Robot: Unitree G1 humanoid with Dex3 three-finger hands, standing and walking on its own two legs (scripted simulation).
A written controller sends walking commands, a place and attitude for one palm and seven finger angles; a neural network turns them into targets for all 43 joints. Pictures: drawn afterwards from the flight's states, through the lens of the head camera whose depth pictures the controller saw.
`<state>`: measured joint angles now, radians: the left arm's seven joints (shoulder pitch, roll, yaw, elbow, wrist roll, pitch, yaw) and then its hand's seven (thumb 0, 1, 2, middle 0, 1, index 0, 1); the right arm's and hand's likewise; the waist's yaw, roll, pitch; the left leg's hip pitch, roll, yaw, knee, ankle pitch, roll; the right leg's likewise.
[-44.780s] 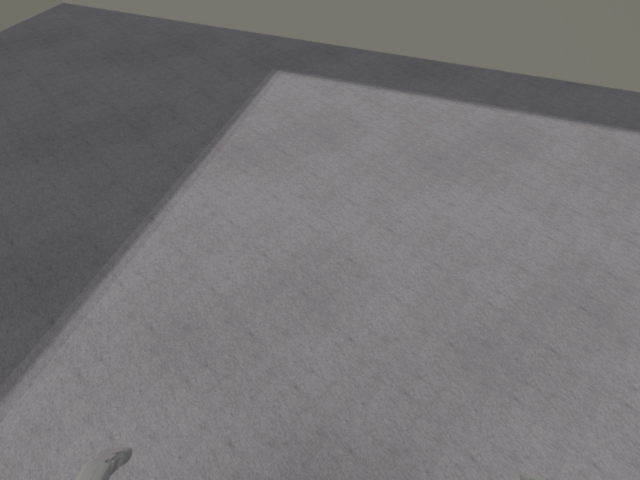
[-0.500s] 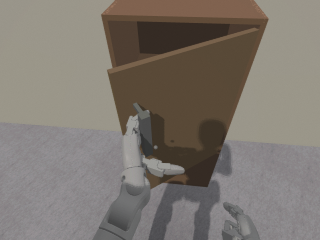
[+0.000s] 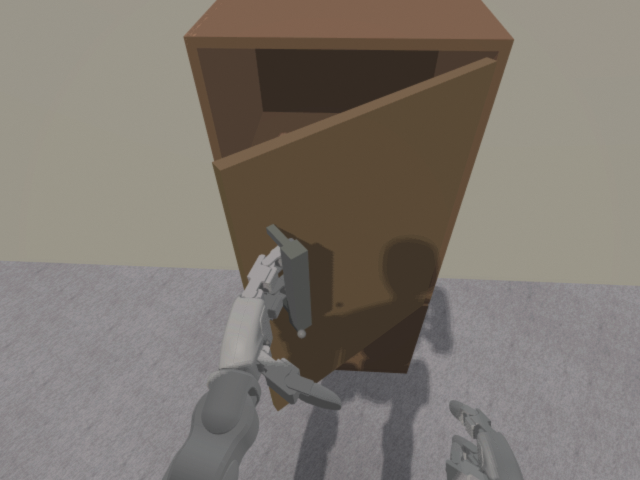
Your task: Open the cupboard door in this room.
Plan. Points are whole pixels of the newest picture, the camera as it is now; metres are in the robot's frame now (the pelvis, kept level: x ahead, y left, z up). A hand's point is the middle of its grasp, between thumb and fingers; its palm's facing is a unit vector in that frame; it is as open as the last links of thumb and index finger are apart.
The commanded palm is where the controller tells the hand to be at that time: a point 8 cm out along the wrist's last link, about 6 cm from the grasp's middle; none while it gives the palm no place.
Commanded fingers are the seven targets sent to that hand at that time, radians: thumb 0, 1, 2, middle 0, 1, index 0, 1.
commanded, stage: slide the hand sideways off the handle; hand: left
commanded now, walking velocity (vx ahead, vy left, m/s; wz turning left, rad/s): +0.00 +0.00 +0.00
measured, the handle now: (288, 279) +0.34 +0.07 +0.10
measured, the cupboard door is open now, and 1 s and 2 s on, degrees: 40 40 40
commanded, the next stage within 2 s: draw the hand back to the body in 0.64 s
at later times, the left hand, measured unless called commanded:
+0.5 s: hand (241, 367) +0.22 +0.10 +0.09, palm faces +0.02 -1.00 -0.03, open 16.2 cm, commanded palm +0.19 +0.16 +0.10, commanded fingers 0.00 -0.50 0.30 -0.15 -0.30 -0.15 -0.30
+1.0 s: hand (202, 374) +0.20 +0.14 +0.11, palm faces +0.01 -1.00 -0.07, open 16.3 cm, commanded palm +0.17 +0.19 +0.12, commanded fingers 0.00 -0.50 0.30 -0.15 -0.30 -0.15 -0.30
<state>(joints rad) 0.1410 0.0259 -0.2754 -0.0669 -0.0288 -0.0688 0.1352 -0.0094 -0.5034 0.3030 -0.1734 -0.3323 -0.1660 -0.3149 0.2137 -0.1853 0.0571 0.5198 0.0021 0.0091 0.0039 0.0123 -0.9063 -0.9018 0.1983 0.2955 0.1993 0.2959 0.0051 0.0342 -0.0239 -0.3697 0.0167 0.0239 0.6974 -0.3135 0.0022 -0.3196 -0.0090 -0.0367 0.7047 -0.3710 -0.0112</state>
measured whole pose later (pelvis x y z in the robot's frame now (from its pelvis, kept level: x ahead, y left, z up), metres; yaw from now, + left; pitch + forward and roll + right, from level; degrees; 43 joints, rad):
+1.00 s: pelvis +0.02 -0.01 -0.01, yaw +2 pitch +2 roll -1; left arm 0.53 0.19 0.01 -0.42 -0.19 -0.11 -0.12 -0.01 -0.50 0.30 -0.15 -0.30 -0.15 -0.30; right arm 0.27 -0.22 0.04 0.49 0.03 -0.17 -0.05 0.01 -0.91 -0.90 0.20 0.30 0.20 0.30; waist 0.03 0.07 -0.07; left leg -0.47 0.02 -0.01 0.82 -0.39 -0.01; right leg -0.39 0.00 -0.07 0.79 -0.44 -0.02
